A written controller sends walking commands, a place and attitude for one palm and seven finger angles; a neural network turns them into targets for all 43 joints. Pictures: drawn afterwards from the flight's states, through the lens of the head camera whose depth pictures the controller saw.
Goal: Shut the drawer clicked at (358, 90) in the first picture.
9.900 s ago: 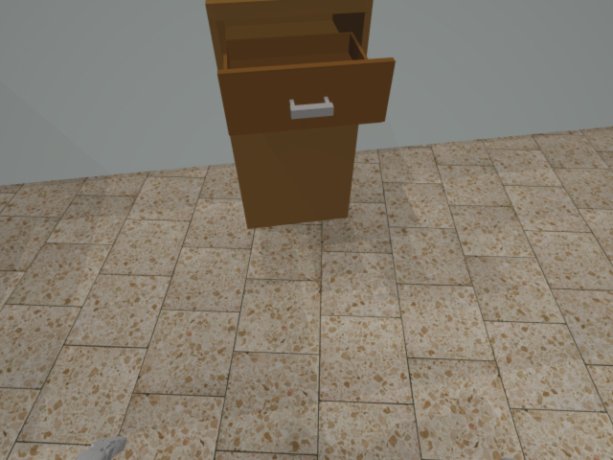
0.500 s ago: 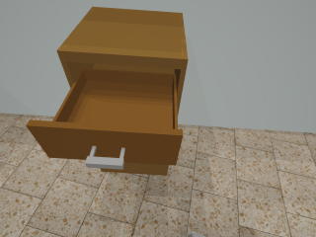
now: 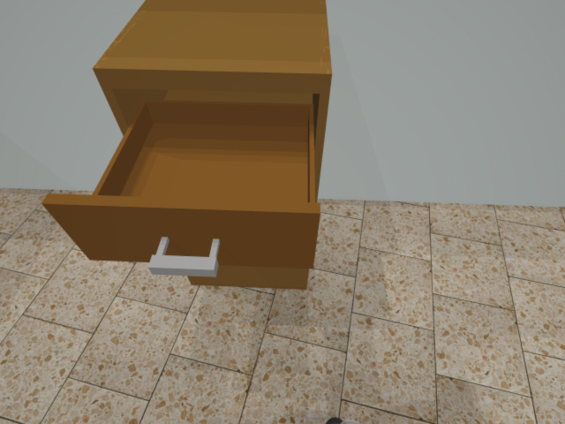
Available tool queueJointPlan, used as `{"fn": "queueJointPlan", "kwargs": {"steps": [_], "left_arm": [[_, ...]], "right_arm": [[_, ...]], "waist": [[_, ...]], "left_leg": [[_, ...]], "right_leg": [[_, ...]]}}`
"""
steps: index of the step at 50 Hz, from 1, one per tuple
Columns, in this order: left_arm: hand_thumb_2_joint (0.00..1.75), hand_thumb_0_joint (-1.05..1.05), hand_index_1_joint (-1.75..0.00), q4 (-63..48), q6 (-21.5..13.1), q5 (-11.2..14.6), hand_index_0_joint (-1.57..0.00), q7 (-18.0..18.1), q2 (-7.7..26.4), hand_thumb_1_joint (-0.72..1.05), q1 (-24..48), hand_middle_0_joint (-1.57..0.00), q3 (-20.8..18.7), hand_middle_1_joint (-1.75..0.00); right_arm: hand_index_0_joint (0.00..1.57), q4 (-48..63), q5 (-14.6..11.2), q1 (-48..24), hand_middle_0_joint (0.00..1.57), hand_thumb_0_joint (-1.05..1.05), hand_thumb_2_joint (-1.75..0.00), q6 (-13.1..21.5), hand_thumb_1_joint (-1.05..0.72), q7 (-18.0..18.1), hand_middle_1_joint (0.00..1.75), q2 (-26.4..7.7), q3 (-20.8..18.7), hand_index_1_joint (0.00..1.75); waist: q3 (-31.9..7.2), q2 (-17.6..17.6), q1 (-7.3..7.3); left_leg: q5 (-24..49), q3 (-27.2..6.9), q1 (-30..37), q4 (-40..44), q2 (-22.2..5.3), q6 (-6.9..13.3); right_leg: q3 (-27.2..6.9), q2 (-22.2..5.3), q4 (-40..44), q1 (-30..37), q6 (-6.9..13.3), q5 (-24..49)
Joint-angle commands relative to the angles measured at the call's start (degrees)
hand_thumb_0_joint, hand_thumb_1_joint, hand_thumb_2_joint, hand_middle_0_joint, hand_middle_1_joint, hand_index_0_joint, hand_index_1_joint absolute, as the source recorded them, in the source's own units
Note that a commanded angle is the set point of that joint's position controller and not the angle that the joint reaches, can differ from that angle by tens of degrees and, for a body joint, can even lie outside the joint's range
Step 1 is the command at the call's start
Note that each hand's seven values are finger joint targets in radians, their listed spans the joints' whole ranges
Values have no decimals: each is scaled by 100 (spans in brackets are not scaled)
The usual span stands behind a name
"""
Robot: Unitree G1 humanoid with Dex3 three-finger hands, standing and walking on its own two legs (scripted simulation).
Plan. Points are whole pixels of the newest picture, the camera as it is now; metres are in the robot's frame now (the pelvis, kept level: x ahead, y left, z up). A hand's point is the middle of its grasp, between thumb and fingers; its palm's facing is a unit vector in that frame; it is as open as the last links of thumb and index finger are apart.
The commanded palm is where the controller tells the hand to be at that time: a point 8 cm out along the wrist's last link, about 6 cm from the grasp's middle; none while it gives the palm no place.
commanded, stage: come to a stop and stand still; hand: left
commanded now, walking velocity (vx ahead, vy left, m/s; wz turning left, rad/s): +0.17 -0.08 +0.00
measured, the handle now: (187, 254) +0.35 +0.18 +0.01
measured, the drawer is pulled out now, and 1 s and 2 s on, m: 0.30 0.30 0.30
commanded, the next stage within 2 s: look again from close up in 0.30 s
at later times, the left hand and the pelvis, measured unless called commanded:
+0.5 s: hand out of the picture -0.01 +0.15 -0.16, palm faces -0.04 -0.97 -0.23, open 7.4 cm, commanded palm none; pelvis -0.02 -0.02 +0.00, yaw -2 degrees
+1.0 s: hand out of the picture +0.03 +0.15 -0.17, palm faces +0.04 -0.97 -0.22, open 7.3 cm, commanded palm none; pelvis +0.02 -0.03 +0.01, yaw +0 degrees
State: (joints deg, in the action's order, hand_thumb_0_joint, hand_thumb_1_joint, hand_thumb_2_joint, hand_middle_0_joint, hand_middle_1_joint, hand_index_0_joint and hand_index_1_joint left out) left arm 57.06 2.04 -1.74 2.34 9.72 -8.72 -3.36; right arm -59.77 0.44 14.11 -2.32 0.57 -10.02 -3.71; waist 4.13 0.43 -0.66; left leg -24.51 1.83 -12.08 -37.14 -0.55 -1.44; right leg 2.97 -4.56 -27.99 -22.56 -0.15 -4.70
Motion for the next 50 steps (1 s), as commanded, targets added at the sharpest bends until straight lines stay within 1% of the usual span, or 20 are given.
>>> {"fn": "queueJointPlan", "kwargs": {"steps": [1,2,3,4,7,12,15,18,19,20,21,23,24,25,29,32,36,40,44,50], "left_arm": [[90,0,-30,-233,28,104,-20,-2,443,90,-176,-20,-76,-30],[90,0,-30,-269,40,134,-20,-15,226,90,-89,-20,-36,-30],[90,0,-30,-239,26,100,-20,-52,312,90,-103,-20,-69,-30],[90,0,-30,-49,56,27,-20,-62,370,90,-235,-20,-93,-30],[90,0,-30,145,-37,10,-20,-168,361,90,-669,-20,-99,-30],[90,0,-30,141,-150,34,-20,-196,315,90,-498,-20,-25,-30],[90,0,-30,117,-186,77,-20,-200,200,90,-348,-20,50,-30],[90,0,-30,338,-245,122,-20,-174,51,90,-818,-20,90,-30],[90,0,-30,479,-268,122,-20,-161,44,90,-1149,-20,81,-30],[90,0,-30,247,-295,106,-20,-82,884,90,-1287,-20,249,-30],[90,0,-30,286,-282,106,-20,-84,631,90,-1634,-20,203,-30],[90,0,-30,215,-316,53,-20,-41,756,90,-1414,-20,211,-30],[90,0,-30,160,-384,76,-20,-3,733,90,-1333,-20,196,-30],[90,0,-30,145,-461,83,-20,33,706,90,-1315,-20,218,-30],[90,0,-30,30,-484,81,-20,76,579,90,-1007,-20,153,-30],[90,0,-30,26,-461,78,-20,99,590,90,-1036,-20,158,-30],[90,0,-30,38,-423,111,-20,122,475,90,-1116,-20,209,-30],[90,0,-30,116,-413,104,-20,152,673,90,-1326,-20,156,-30],[90,0,-30,121,-394,100,-20,158,693,90,-1300,-20,155,-30],[90,0,-30,35,-374,96,-20,133,615,90,-1180,-20,207,-30]], "right_arm": [[20,-122,99,1323,20,0,-90,175,-90,67,30,-447,-17,30],[20,64,145,869,20,0,-90,187,-90,105,30,-688,-32,30],[20,238,164,337,20,0,-90,196,-90,138,30,-719,22,30],[20,212,149,69,20,0,-90,265,-90,141,30,-587,69,30],[20,144,106,267,20,0,-90,350,-90,180,30,-523,97,30],[20,-128,104,1059,20,0,-90,423,-90,242,30,-499,52,30],[20,-267,135,1193,20,0,-90,416,-90,263,30,-512,45,30],[20,-359,108,1044,20,0,-90,377,-90,260,30,-532,52,30],[20,-368,69,954,20,0,-90,368,-90,257,30,-501,50,30],[20,62,199,450,20,0,-90,243,-90,187,30,-552,75,30],[20,258,119,12,20,0,-90,334,-90,126,30,-541,53,30],[20,252,77,256,20,0,-90,271,-90,67,30,-114,156,30],[20,130,100,414,20,0,-90,226,-90,72,30,-18,185,30],[20,133,118,432,20,0,-90,209,-90,55,30,-82,197,30],[20,112,36,276,20,0,-90,218,-90,75,30,-136,149,30],[20,87,25,234,20,0,-90,251,-90,97,30,-93,185,30],[20,-25,37,261,20,0,-90,315,-90,142,30,-275,219,30],[20,-35,9,79,20,0,-90,271,-90,194,30,-344,212,30],[20,41,-1,-172,20,0,-90,230,-90,185,30,-387,193,30],[20,-21,19,-189,20,0,-90,269,-90,188,30,-494,192,30]], "waist": [[-342,-695,232],[300,-1618,191],[600,-1302,20],[577,-1459,-88],[593,-867,-111],[273,-743,262],[-11,-827,384],[-357,-947,195],[-460,-793,37],[-100,-244,62],[114,-68,-242],[16,422,36],[-226,1106,118],[-254,1491,83],[-277,360,190],[-484,266,152],[-520,66,113],[-630,-122,25],[-600,187,34],[-716,33,80]], "left_leg": [[-537,-1200,508,2538,-799,349],[-1538,-2147,-737,3315,-1652,675],[-1609,-2174,-1587,3548,-1765,879],[-1180,-1890,-1477,3515,-1496,686],[-402,-1365,-565,3121,-1278,800],[1273,-1387,964,2726,-1538,1056],[2625,-1302,1250,2326,-1609,1174],[3275,-1032,859,1803,-1369,995],[2914,-884,520,1565,-1198,810],[850,-302,-206,1682,-423,611],[-10,-250,-777,1198,-504,356],[348,8,-651,480,-58,197],[442,-27,-773,-7,-50,169],[304,-45,-995,-335,-103,171],[234,-127,-1017,-630,-284,156],[544,50,-631,93,-208,141],[2130,-99,146,874,-391,299],[2653,43,143,698,-411,259],[1985,46,17,787,-354,240],[2999,-105,670,1007,-547,295]], "right_leg": [[-503,37,-198,-576,-10,-2495],[-89,388,-1187,-515,-140,-1972],[-364,311,-1757,-107,-95,-1707],[-639,278,-2077,-116,-91,-1447],[-474,394,-2773,-704,-113,-1247],[-331,174,-2330,-1226,-187,-1537],[-184,162,-1463,-703,-146,-1977],[9,323,-231,512,-74,-1546],[61,325,430,1145,-79,-780],[92,524,-131,1210,206,-1451],[-602,77,395,805,290,-1668],[-1398,-569,1041,563,525,-2201],[-1755,-671,1342,716,612,-2317],[-1927,-774,1421,1021,668,-1583],[-1395,-875,1019,1234,834,575],[-1014,-750,616,1575,756,1887],[-700,-375,370,1402,221,1910],[-696,-409,254,1904,-26,3297],[-749,-472,345,2059,-10,3290],[-593,-302,336,1689,97,2434]]}}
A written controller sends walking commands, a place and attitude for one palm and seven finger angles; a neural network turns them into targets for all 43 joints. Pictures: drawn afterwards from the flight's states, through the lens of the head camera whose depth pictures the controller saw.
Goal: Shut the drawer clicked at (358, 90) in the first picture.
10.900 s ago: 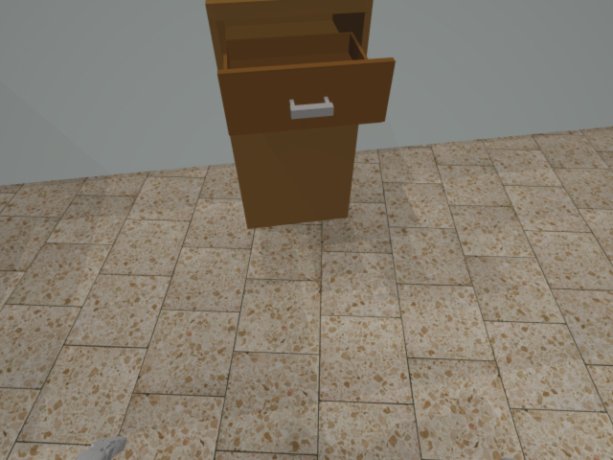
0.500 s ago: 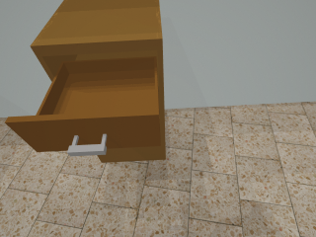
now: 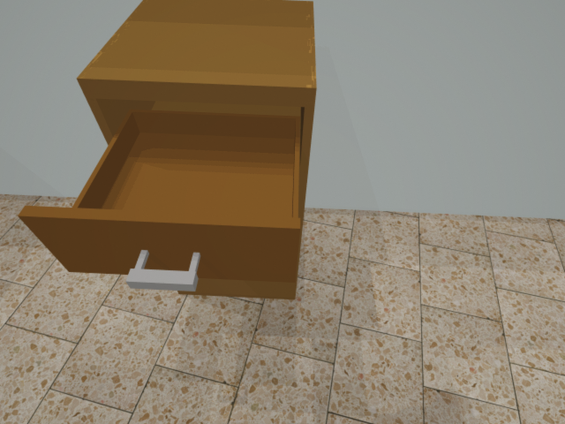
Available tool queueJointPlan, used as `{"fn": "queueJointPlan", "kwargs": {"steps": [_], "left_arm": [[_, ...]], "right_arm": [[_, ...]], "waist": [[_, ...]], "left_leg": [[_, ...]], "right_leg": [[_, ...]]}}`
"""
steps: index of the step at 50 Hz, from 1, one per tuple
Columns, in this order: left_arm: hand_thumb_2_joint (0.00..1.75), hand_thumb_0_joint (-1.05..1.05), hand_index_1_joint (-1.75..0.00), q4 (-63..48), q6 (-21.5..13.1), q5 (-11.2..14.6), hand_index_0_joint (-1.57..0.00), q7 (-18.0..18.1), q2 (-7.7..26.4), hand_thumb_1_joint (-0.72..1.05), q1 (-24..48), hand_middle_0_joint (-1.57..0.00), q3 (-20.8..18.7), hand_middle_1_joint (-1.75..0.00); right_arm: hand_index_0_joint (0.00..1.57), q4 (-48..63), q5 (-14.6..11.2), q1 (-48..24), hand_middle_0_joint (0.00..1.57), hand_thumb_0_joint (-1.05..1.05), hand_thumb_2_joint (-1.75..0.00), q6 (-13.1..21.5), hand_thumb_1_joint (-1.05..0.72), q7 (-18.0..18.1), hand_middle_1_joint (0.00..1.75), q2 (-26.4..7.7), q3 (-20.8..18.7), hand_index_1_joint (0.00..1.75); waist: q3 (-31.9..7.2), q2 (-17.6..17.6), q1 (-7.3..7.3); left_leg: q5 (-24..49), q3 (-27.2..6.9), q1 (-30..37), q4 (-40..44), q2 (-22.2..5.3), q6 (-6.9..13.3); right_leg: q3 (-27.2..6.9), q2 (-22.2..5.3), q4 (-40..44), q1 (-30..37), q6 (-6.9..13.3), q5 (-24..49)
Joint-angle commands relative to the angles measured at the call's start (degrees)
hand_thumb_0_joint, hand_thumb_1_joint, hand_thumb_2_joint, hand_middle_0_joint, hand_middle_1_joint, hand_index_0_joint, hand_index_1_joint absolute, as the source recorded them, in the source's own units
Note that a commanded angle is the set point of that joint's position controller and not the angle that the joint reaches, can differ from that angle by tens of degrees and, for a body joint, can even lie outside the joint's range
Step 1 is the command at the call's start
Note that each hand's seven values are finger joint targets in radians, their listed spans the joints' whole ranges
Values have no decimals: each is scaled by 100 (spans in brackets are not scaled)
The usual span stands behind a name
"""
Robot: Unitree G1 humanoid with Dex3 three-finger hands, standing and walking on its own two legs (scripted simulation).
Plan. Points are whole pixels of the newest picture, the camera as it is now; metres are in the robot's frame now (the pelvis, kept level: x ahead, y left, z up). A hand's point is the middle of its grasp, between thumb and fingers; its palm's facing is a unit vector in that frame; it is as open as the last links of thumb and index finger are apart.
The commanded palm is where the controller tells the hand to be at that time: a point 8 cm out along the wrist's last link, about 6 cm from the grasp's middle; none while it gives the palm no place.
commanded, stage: raise the hand and make a fist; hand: left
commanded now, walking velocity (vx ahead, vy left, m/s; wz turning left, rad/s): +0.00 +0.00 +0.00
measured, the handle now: (166, 268) +0.33 +0.21 +0.01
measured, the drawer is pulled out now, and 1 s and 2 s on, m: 0.30 0.30 0.30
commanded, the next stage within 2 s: bring the fist close to the handle in 1.94 s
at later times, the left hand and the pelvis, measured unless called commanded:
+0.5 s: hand out of the picture +0.09 +0.16 -0.06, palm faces +0.07 -1.00 -0.01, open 5.7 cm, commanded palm +0.09 +0.22 -0.02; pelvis -0.09 +0.01 -0.06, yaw +1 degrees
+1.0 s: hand (126, 392) +0.15 +0.19 +0.05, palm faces +0.16 -0.98 -0.07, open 3.4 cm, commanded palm +0.11 +0.23 +0.04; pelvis -0.08 +0.01 -0.04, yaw +1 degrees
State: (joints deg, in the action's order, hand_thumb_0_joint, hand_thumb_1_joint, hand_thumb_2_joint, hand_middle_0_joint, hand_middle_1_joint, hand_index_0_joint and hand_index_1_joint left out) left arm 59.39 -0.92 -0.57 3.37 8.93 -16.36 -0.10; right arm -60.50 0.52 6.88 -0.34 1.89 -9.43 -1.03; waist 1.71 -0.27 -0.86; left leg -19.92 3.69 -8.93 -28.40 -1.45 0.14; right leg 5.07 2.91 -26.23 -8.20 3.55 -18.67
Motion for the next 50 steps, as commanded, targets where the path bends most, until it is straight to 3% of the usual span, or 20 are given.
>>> {"fn": "queueJointPlan", "kwargs": {"steps": [1,2,3,4,5,6,7,8,13,15,18,21,24,28,31,35,39,43,47,50], "left_arm": [[90,0,-30,-204,-70,-16,-20,25,657,90,-405,-20,-110,-30],[90,0,-30,87,-206,-80,-20,209,831,90,-955,-20,-221,-30],[90,0,-32,-9067,-1327,1050,-22,177,1717,90,3637,-22,-514,-32],[90,0,-34,-7309,-941,614,-24,374,1305,90,721,-24,-534,-34],[90,0,-37,-6927,-606,770,-26,641,871,90,326,-26,-328,-37],[90,0,-39,-5771,-38,774,-28,569,-499,90,-1034,-28,547,-39],[90,0,-41,-6858,-211,918,-30,406,-583,90,-169,-30,696,-41],[90,0,-43,-7066,-465,825,-32,254,-425,90,-160,-32,586,-43],[90,0,-54,-5640,-1860,1050,-42,-882,-688,90,-2442,-42,290,-54],[90,0,-58,-5674,-2616,994,-46,-1484,-213,90,-2741,-46,-121,-58],[90,0,-65,-5964,-2512,835,-52,-1489,314,90,-2294,-52,-618,-65],[90,0,-71,-7333,-2470,791,-58,-878,503,90,-413,-58,-641,-71],[90,0,-78,-8638,-3231,970,-64,-311,491,90,650,-64,-613,-78],[90,0,-86,-8934,-3784,1085,-72,-602,129,90,1002,-72,445,-86],[90,0,-93,-7511,-3097,1081,-78,-1218,295,90,1078,-78,746,-93],[90,0,-101,-5868,-1452,1071,-86,-1535,1273,90,715,-86,-332,-101],[90,0,-110,-6739,-495,1651,-94,-977,1228,90,1157,-94,-1116,-110],[90,0,-119,-8112,-1355,1578,-102,-213,990,90,424,-102,-1422,-119],[90,0,-127,-7955,-2128,1131,-110,-483,681,90,-261,-110,-493,-127],[90,0,-134,-7836,-2061,1202,-116,-1092,335,90,-349,-116,178,-134]], "right_arm": [[20,37,17,518,20,0,-90,80,-90,57,30,-579,-72,30],[20,393,-40,269,20,0,-90,109,-90,15,30,-791,-138,30],[20,2436,-430,390,20,0,-90,1001,-90,203,30,-1368,-131,30],[20,2068,-169,327,20,0,-90,1548,-90,444,30,-928,67,30],[20,1710,-182,388,20,0,-90,1645,-90,402,30,-988,-59,30],[20,1615,-366,744,20,0,-90,1643,-90,289,30,-762,-36,30],[20,2105,-338,613,20,0,-90,1700,-90,211,30,-998,-135,30],[20,2244,-186,615,20,0,-90,1788,-90,171,30,-1109,-227,30],[20,2905,-68,221,20,0,-90,1658,-90,-172,30,-1167,-339,30],[20,3199,-40,26,20,0,-90,1539,-90,-366,30,-1240,-454,30],[20,3855,-121,-358,20,0,-90,1191,-90,-369,30,-1170,-395,30],[20,4257,-141,-485,20,0,-90,992,-90,-251,30,-990,-269,30],[20,4176,-107,-39,20,0,-90,1122,-90,-102,30,-829,-206,30],[20,3962,-191,-13,20,0,-90,1457,-90,44,30,-966,-13,30],[20,3789,-313,171,20,0,-90,1569,-90,167,30,-1179,67,30],[20,3940,-495,56,20,0,-90,1267,-90,318,30,-1275,174,30],[20,4220,-428,-182,20,0,-90,952,-90,350,30,-996,224,30],[20,4165,-275,136,20,0,-90,1129,-90,161,30,-819,173,30],[20,4019,-203,167,20,0,-90,1427,-90,-84,30,-1014,98,30],[20,4024,-274,283,20,0,-90,1640,-90,-62,30,-1156,24,30]], "waist": [[-430,31,105],[-24,669,-91],[-2797,-926,518],[-2495,-2264,69],[-2063,-2047,147],[-1166,-1163,441],[-578,-443,411],[-669,-170,440],[-536,1898,-35],[-897,1271,-252],[-1239,118,-477],[-1482,-602,-322],[-2132,-819,11],[-1889,-593,524],[-1087,84,837],[-656,696,288],[-1459,579,-168],[-1882,-124,-325],[-969,-325,67],[-737,98,371]], "left_leg": [[2627,-331,419,144,-486,145],[1892,22,-431,-1184,-379,27],[2892,-219,863,62,110,253],[4610,-325,1675,554,-52,299],[5127,-618,1434,481,-340,14],[4988,-772,1259,535,-444,52],[5220,-870,911,275,-519,22],[4951,-922,655,-65,-460,-39],[2306,-628,-1753,-1162,-42,-134],[2259,-455,-2048,-1475,32,-219],[1241,-181,-2561,-1685,219,-204],[-398,-308,-2899,-1690,221,-93],[-1074,-615,-2629,-1941,98,74],[-1640,-834,-2752,-2168,40,143],[-1736,-774,-3187,-2273,87,164],[-1655,-499,-3665,-2014,227,141],[-885,-429,-3003,-1694,279,123],[226,-464,-2261,-1321,146,78],[-262,-457,-2536,-1373,153,134],[-180,-511,-2353,-1534,164,208]], "right_leg": [[-778,-1035,173,155,-222,3525],[-1294,-1323,349,157,-804,6044],[-853,-878,-371,559,-100,5233],[-464,-371,-966,180,-14,3371],[-67,-400,-956,-614,-162,1056],[-6,-321,-1058,-1417,-231,427],[29,-358,-1102,-1626,-236,621],[48,-344,-959,-1832,-242,535],[194,-305,-1460,-2004,-279,1864],[138,-335,-2020,-2114,-180,2021],[22,-344,-2466,-2353,-65,965],[-236,-337,-2443,-2933,-70,-675],[-464,-280,-2400,-3307,-122,-1314],[-712,-288,-2148,-3699,-149,-1915],[-946,-328,-1551,-3487,-229,-2433],[-1254,-470,-905,-2792,-297,-3311],[-1361,-619,-606,-1636,-371,-2814],[-693,-336,-1249,-1318,-201,-605],[-731,-322,-1215,-2024,-207,-1024],[-919,-384,-921,-2175,-287,-915]]}}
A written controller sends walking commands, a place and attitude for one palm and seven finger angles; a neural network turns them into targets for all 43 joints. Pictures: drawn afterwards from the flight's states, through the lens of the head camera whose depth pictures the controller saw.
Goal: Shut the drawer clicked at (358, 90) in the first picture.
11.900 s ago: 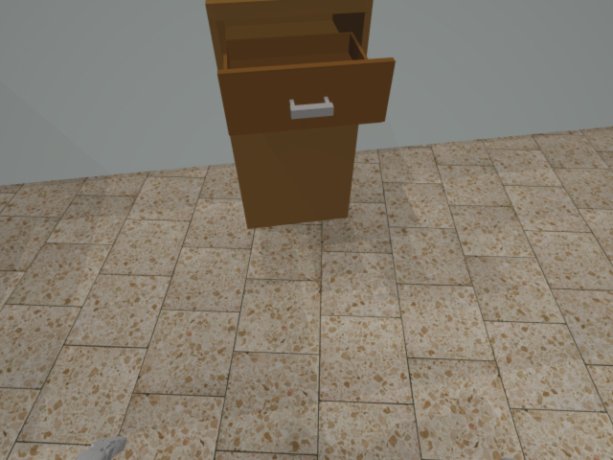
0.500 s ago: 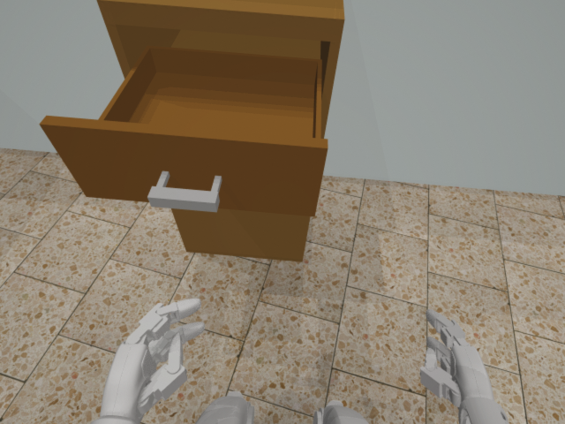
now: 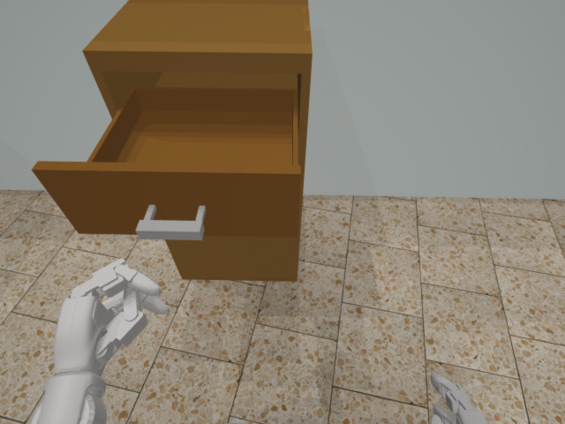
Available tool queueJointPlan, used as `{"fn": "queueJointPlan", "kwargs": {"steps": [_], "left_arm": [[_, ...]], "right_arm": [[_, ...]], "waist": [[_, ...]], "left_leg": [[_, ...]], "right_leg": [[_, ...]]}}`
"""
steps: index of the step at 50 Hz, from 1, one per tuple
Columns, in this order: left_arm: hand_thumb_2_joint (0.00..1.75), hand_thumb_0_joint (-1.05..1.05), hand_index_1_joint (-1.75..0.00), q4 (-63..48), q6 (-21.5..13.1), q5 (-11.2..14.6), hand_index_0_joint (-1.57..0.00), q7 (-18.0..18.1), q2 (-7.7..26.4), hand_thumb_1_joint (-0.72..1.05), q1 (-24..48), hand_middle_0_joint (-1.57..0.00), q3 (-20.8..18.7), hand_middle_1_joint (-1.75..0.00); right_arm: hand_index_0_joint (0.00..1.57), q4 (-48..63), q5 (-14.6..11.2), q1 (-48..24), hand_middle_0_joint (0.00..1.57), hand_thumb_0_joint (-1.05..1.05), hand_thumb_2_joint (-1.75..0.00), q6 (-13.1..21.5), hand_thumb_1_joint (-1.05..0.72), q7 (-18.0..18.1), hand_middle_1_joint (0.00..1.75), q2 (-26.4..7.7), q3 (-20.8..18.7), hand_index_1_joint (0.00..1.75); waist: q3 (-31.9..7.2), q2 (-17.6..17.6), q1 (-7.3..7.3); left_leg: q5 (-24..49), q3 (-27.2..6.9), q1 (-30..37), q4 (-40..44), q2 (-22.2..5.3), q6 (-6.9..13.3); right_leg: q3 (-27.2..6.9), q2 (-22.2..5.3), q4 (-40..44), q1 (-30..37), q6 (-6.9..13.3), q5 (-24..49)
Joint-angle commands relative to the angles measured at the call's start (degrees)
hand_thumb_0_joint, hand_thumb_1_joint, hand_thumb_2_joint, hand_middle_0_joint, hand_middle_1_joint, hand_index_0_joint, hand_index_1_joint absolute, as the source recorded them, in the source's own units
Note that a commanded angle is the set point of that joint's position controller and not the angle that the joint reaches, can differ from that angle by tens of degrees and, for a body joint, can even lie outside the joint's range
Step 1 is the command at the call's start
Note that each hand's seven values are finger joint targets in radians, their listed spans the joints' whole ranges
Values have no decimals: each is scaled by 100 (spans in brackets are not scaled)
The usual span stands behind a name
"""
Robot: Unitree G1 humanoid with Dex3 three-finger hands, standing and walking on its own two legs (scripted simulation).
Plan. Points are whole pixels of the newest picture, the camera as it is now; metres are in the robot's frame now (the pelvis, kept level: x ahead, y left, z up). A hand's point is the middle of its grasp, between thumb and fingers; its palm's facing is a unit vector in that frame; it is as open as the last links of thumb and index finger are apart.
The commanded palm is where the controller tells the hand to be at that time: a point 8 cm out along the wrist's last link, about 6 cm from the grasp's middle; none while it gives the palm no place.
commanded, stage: raise the hand and make a fist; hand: left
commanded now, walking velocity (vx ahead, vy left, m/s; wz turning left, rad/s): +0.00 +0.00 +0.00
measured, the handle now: (173, 220) +0.41 +0.19 +0.05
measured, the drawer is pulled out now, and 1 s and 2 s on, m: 0.30 0.30 0.30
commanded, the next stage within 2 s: bring the fist close to the handle in 0.94 s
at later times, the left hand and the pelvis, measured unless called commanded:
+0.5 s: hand (160, 309) +0.23 +0.15 +0.12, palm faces -0.03 -1.00 -0.03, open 3.2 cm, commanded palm +0.19 +0.21 +0.14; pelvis +0.05 +0.02 +0.01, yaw +1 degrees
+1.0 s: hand (139, 298) +0.23 +0.16 +0.14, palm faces +0.06 -1.00 -0.06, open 3.3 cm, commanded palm +0.19 +0.21 +0.14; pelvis +0.03 +0.00 +0.02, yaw +2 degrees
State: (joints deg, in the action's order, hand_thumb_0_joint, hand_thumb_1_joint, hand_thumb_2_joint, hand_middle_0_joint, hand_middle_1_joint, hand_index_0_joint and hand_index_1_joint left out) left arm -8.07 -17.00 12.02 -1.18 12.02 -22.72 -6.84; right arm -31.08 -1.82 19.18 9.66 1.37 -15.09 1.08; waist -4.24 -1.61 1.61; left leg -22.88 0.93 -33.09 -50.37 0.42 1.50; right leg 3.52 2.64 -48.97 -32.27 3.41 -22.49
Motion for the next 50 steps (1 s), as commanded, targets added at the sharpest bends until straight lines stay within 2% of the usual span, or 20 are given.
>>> {"fn": "queueJointPlan", "kwargs": {"steps": [1,3,5,8,11,14,15,17,20,22,25,26,30,31,36,38,42,46,49,50], "left_arm": [[90,0,-136,-1220,-380,8,-118,-789,135,90,318,-118,793,-136],[90,0,-140,-1606,-215,115,-122,-887,302,90,119,-122,589,-140],[90,0,-145,-1905,-139,105,-126,-695,643,90,173,-126,127,-145],[90,0,-151,-2434,-200,4,-132,-285,577,90,-159,-132,-105,-151],[90,0,-158,-2614,-190,-95,-138,-111,243,90,-359,-138,197,-158],[90,0,-160,-2464,101,-89,-140,-367,-55,90,-786,-140,588,-160],[90,0,-160,-2323,271,-114,-140,-477,-138,90,-1019,-140,686,-160],[90,0,-160,-2553,576,-132,-140,-714,-166,90,-1053,-140,919,-160],[90,0,-160,-2806,900,-196,-140,-731,216,90,-859,-140,614,-160],[90,0,-160,-3197,940,-220,-140,-597,246,90,-735,-140,523,-160],[90,0,-160,-3556,773,-159,-140,-323,395,90,-632,-140,202,-160],[90,0,-160,-3599,726,-136,-140,-283,226,90,-696,-140,307,-160],[90,0,-160,-3011,719,-13,-140,-406,47,90,-686,-140,427,-160],[90,0,-160,-2899,764,-11,-140,-502,-110,90,-772,-140,624,-160],[90,0,-160,-2780,1001,-20,-140,-733,325,90,-848,-140,328,-160],[90,0,-160,-2961,932,-14,-140,-625,565,90,-594,-140,14,-160],[90,0,-160,-3017,616,114,-140,-367,540,90,-154,-140,-179,-160],[90,0,-160,-2706,456,195,-140,-457,342,90,-46,-140,59,-160],[90,0,-160,-2421,590,192,-140,-650,223,90,-348,-140,270,-160],[90,0,-160,-2222,693,168,-140,-705,215,90,-481,-140,314,-160]], "right_arm": [[20,1069,-63,-839,20,0,-90,702,-90,32,30,-635,-225,30],[20,1074,-81,-767,20,0,-90,801,-90,122,30,-650,-264,30],[20,971,-43,-771,20,0,-90,814,-90,181,30,-640,-244,30],[20,1007,11,-764,20,0,-90,797,-90,150,30,-498,-240,30],[20,994,37,-739,20,0,-90,734,-90,48,30,-408,-199,30],[20,1031,5,-755,20,0,-90,659,-90,-22,30,-449,-197,30],[20,1030,-1,-799,20,0,-90,613,-90,-27,30,-452,-213,30],[20,1125,-45,-829,20,0,-90,530,-90,-20,30,-472,-187,30],[20,1145,-53,-957,20,0,-90,427,-90,48,30,-464,-143,30],[20,1240,-36,-943,20,0,-90,405,-90,56,30,-379,-99,30],[20,1204,-23,-999,20,0,-90,429,-90,53,30,-326,-64,30],[20,1218,-25,-966,20,0,-90,446,-90,36,30,-283,-40,30],[20,1038,-57,-1026,20,0,-90,498,-90,28,30,-393,-42,30],[20,1042,-61,-1018,20,0,-90,505,-90,26,30,-399,-37,30],[20,1078,-85,-1172,20,0,-90,498,-90,101,30,-446,-53,30],[20,1098,-78,-1185,20,0,-90,509,-90,137,30,-423,-49,30],[20,1011,-68,-1162,20,0,-90,642,-90,146,30,-382,-18,30],[20,895,-81,-1142,20,0,-90,829,-90,119,30,-444,-21,30],[20,897,-96,-1089,20,0,-90,909,-90,111,30,-500,-70,30],[20,879,-98,-1136,20,0,-90,892,-90,120,30,-507,-74,30]], "waist": [[-376,374,99],[-744,322,-1],[-822,325,-92],[-1208,40,-261],[-1173,-276,-284],[-954,-26,-237],[-869,214,-234],[-731,215,-235],[-543,243,-234],[-727,92,-283],[-853,2,-371],[-914,-8,-365],[-538,180,-228],[-444,164,-213],[-331,232,-295],[-390,77,-334],[-299,-51,-310],[-295,-203,-240],[-364,137,-248],[-226,272,-250]], "left_leg": [[202,-252,153,667,-12,72],[394,-270,437,745,-8,73],[624,-321,612,865,-14,69],[1527,-341,1023,961,-42,33],[2448,-349,1347,930,-96,-53],[2933,-377,1442,920,-180,-79],[2987,-371,1410,924,-192,-39],[2808,-378,1387,1008,-187,-28],[2521,-400,1361,1133,-174,-11],[2565,-434,1535,1201,-182,-39],[2578,-455,1666,1251,-188,-104],[2591,-444,1708,1265,-192,-110],[2138,-455,1535,1293,-187,-92],[1995,-428,1486,1323,-167,-79],[1292,-352,1198,1445,-79,6],[1222,-347,1251,1478,-75,7],[971,-385,1270,1514,-79,-14],[860,-347,1300,1463,-52,-5],[952,-327,1247,1440,-39,17],[927,-326,1150,1443,-36,33]], "right_leg": [[-788,-375,1388,362,-299,-420],[-673,-385,1384,559,-297,-166],[-458,-323,1260,666,-274,191],[-107,-248,835,915,-209,1402],[-9,-240,683,912,-191,2039],[29,-253,757,921,-254,2347],[13,-262,817,994,-275,2473],[15,-265,891,1025,-286,2410],[29,-254,986,1106,-264,2229],[75,-260,974,1131,-253,2131],[93,-226,990,1198,-211,2014],[119,-233,987,1200,-217,1996],[97,-216,1150,1111,-226,1801],[99,-226,1184,1083,-232,1752],[-58,-289,1437,1255,-231,1273],[-79,-287,1456,1266,-215,1107],[-62,-246,1509,1114,-199,691],[-166,-274,1608,1095,-216,612],[-217,-304,1644,1212,-251,826],[-275,-319,1725,1223,-267,812]]}}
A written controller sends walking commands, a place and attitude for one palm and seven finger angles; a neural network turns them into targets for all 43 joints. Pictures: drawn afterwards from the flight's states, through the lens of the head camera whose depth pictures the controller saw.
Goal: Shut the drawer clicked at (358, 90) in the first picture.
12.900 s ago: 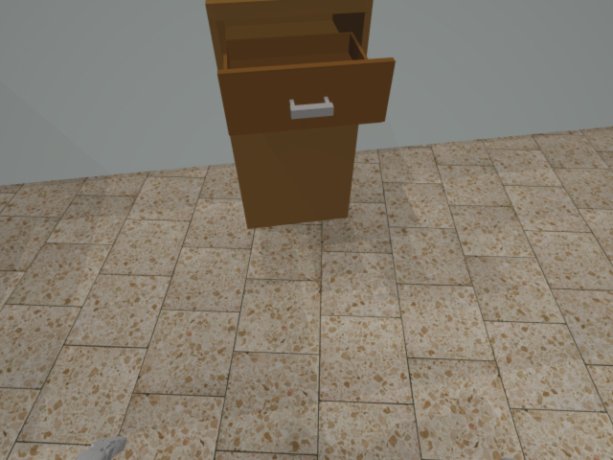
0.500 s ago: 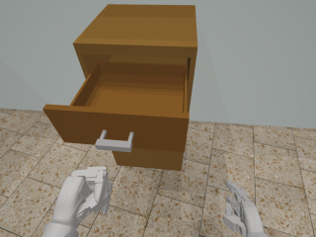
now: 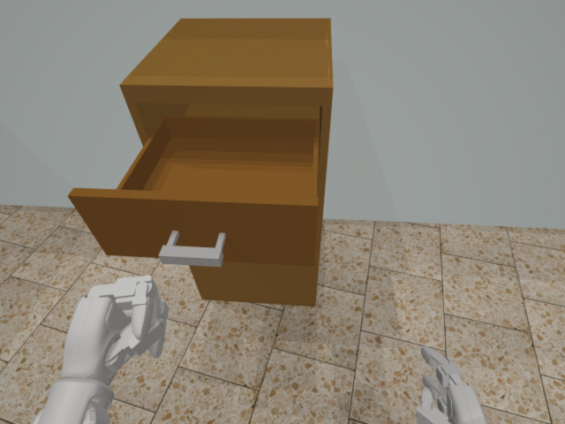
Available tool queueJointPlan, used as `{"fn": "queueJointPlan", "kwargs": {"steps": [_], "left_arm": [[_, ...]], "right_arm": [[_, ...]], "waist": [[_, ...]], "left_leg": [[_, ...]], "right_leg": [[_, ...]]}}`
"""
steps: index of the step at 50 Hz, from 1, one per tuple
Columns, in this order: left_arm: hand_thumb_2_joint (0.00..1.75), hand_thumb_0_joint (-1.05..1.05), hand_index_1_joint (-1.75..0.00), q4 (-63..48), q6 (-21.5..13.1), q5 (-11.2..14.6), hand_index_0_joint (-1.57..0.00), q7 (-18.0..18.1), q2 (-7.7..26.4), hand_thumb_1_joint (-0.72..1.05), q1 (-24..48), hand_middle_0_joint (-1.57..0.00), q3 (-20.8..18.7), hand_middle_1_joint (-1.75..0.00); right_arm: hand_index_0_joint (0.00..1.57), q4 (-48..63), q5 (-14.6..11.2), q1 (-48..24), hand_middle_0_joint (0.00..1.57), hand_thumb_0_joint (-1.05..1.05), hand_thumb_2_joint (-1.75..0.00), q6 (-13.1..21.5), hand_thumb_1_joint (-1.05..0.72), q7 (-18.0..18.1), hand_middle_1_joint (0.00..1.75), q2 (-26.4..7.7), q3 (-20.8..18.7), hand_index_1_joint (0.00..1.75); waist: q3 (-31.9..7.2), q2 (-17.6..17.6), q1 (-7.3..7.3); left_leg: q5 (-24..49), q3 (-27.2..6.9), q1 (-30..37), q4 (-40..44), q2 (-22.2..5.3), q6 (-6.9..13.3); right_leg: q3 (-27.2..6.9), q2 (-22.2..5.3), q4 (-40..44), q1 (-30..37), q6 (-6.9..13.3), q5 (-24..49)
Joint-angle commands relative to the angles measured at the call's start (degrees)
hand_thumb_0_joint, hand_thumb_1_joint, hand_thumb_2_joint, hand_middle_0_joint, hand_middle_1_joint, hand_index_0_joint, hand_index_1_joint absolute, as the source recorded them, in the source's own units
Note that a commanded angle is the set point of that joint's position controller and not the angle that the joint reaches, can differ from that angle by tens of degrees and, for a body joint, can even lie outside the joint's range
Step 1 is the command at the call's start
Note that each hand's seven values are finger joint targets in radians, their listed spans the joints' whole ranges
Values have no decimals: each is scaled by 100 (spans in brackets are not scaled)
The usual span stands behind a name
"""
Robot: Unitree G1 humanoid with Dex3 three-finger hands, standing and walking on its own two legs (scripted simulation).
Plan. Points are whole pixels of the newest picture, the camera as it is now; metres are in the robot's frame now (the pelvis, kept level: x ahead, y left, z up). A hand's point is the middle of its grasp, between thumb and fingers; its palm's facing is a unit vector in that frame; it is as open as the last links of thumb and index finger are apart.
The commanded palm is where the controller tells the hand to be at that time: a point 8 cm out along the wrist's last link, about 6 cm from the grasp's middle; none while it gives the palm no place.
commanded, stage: bring the fist close to the handle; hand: left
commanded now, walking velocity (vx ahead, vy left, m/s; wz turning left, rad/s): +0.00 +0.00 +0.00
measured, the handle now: (194, 246) +0.39 +0.18 +0.03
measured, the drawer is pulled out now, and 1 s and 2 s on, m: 0.30 0.30 0.30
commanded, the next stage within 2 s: push the drawer shut in 1.44 s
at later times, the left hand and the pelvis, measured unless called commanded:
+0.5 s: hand (196, 318) +0.24 +0.14 +0.06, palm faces -0.04 -1.00 -0.04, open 3.2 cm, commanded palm +0.22 +0.20 +0.07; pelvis +0.01 -0.01 +0.00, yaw -1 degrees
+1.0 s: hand (201, 300) +0.29 +0.14 +0.03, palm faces -0.02 -1.00 -0.03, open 3.2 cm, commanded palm +0.27 +0.20 +0.02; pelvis +0.00 +0.01 -0.03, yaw -1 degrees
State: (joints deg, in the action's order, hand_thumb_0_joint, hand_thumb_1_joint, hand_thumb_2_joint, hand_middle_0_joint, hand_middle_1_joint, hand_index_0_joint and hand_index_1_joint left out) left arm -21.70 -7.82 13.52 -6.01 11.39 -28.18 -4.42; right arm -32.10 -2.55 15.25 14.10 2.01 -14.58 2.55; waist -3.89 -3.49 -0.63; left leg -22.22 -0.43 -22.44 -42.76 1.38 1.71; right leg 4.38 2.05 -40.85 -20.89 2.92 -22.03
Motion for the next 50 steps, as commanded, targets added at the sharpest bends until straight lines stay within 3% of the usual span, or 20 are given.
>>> {"fn": "queueJointPlan", "kwargs": {"steps": [1,3,5,8,10,12,17,20,25,26,29,30,32,35,37,41,43,45,48,50], "left_arm": [[90,0,-160,-863,-163,-1,-140,-260,375,90,146,-140,16,-160],[90,0,-160,-800,-45,-33,-140,-248,498,90,438,-140,-66,-160],[90,0,-160,-599,-61,-66,-140,-107,832,90,669,-140,-512,-160],[90,0,-160,-624,-304,-67,-140,43,569,90,1066,-140,-416,-160],[90,0,-160,-768,-534,-63,-140,129,629,90,1268,-140,-472,-160],[90,0,-160,-648,-705,-66,-140,82,488,90,1268,-140,-332,-160],[90,0,-160,225,-742,-110,-140,-212,245,90,1127,-140,60,-160],[90,0,-160,665,-656,-147,-140,-268,609,90,1212,-140,-305,-160],[90,0,-160,90,-962,-157,-140,-14,591,90,1523,-140,-456,-160],[90,0,-160,80,-1051,-154,-140,51,449,90,1499,-140,-383,-160],[90,0,-160,277,-1272,-193,-140,107,266,90,1587,-140,-128,-160],[90,0,-160,502,-1289,-233,-140,108,247,90,1549,-140,-88,-160],[90,0,-160,931,-1267,-269,-140,-2,158,90,1510,-140,28,-160],[90,0,-160,1359,-1172,-299,-140,-127,392,90,1821,-140,-122,-160],[90,0,-160,1216,-1200,-284,-140,-161,415,90,2284,-140,-137,-160],[90,0,-160,833,-1491,-228,-140,36,429,90,2519,-140,-273,-160],[90,0,-160,979,-1637,-214,-140,99,307,90,2605,-140,-192,-160],[90,0,-160,1545,-1683,-271,-140,125,352,90,2663,-140,-210,-160],[90,0,-160,2282,-1598,-341,-140,11,39,90,2907,-140,134,-160],[90,0,-160,2557,-1503,-383,-140,-57,267,90,3131,-140,-14,-160]], "right_arm": [[20,965,-36,-696,20,0,-90,419,-90,64,30,-576,-234,30],[20,986,-16,-741,20,0,-90,393,-90,99,30,-583,-215,30],[20,898,7,-773,20,0,-90,327,-90,145,30,-582,-228,30],[20,948,38,-784,20,0,-90,349,-90,120,30,-507,-185,30],[20,892,60,-744,20,0,-90,403,-90,85,30,-514,-192,30],[20,841,68,-658,20,0,-90,443,-90,41,30,-512,-198,30],[20,792,80,-522,20,0,-90,411,-90,11,30,-622,-250,30],[20,770,85,-557,20,0,-90,277,-90,55,30,-683,-275,30],[20,885,116,-566,20,0,-90,213,-90,9,30,-578,-300,30],[20,866,126,-529,20,0,-90,213,-90,-17,30,-533,-296,30],[20,806,139,-453,20,0,-90,196,-90,-63,30,-562,-319,30],[20,775,168,-431,20,0,-90,154,-90,-66,30,-603,-325,30],[20,785,152,-411,20,0,-90,78,-90,-82,30,-638,-353,30],[20,777,122,-447,20,0,-90,-72,-90,-43,30,-701,-364,30],[20,832,122,-474,20,0,-90,-121,-90,-27,30,-678,-371,30],[20,815,171,-431,20,0,-90,-136,-90,-30,30,-596,-381,30],[20,764,182,-411,20,0,-90,-138,-90,-53,30,-573,-386,30],[20,658,191,-389,20,0,-90,-201,-90,-59,30,-626,-387,30],[20,667,169,-433,20,0,-90,-304,-90,-96,30,-667,-391,30],[20,676,147,-401,20,0,-90,-393,-90,-81,30,-727,-411,30]], "waist": [[-232,470,-22],[-60,645,1],[95,832,-26],[-103,553,-13],[-493,171,-20],[-756,19,31],[-561,560,150],[-458,848,99],[-1210,157,-18],[-1297,144,-7],[-1136,209,135],[-1046,490,169],[-855,572,215],[-762,654,254],[-1123,418,222],[-1876,71,119],[-1824,101,165],[-1481,484,276],[-1113,445,346],[-1159,524,321]], "left_leg": [[813,-154,66,693,-121,11],[677,-145,-45,681,-90,27],[562,-124,-162,659,-81,18],[585,-92,-7,642,-53,9],[833,-86,145,591,-52,1],[1136,-83,259,520,-50,-10],[1137,-102,-91,340,-38,-8],[1073,-76,-380,283,-17,-2],[1724,-25,-3,227,-27,-22],[1837,-28,54,211,-40,-34],[1933,-68,-15,89,-84,-59],[1850,-92,-162,56,-91,-37],[1543,-80,-413,-12,-73,-45],[1170,-58,-707,-97,-45,-25],[1153,-67,-636,-123,-34,-31],[1814,-106,-330,-237,-80,-62],[1911,-129,-375,-321,-111,-92],[1643,-159,-729,-399,-137,-73],[1053,-177,-1104,-479,-111,-83],[893,-172,-1263,-504,-106,-65]], "right_leg": [[-414,-275,970,78,-232,693],[-535,-312,1083,20,-264,438],[-642,-324,1212,-37,-279,95],[-605,-316,1103,-80,-259,80],[-515,-285,899,27,-230,550],[-430,-263,706,111,-212,1115],[-473,-287,616,-65,-279,1452],[-626,-345,666,-5,-316,1407],[-392,-287,233,147,-230,2169],[-346,-273,165,143,-218,2283],[-260,-228,12,-187,-213,2283],[-256,-215,12,-265,-222,2185],[-289,-223,-18,-459,-239,1970],[-405,-244,28,-582,-241,1564],[-394,-252,-74,-576,-218,1459],[-314,-222,-369,-398,-163,1960],[-267,-197,-478,-582,-167,1978],[-265,-174,-506,-835,-182,1758],[-254,-191,-567,-1302,-182,1175],[-303,-190,-575,-1308,-170,995]]}}
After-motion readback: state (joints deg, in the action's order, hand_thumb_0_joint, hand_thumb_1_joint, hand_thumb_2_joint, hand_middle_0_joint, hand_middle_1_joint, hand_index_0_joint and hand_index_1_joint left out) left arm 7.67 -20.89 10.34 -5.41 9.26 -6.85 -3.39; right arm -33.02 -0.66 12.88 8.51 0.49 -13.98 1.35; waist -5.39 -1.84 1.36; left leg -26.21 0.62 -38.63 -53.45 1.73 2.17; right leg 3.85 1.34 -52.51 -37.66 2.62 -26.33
